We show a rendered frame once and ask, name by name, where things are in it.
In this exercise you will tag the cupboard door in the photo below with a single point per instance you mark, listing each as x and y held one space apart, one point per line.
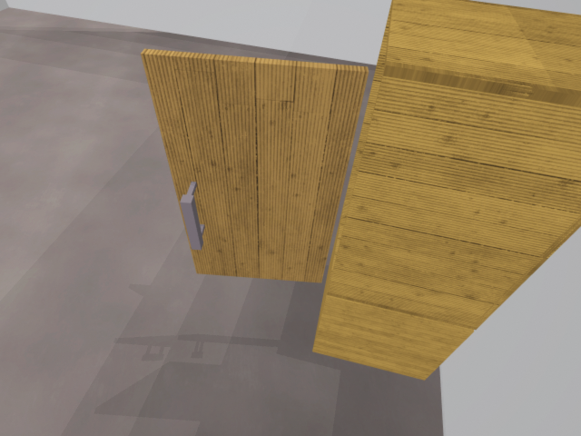
268 143

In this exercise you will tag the handle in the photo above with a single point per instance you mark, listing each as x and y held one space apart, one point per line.
194 228

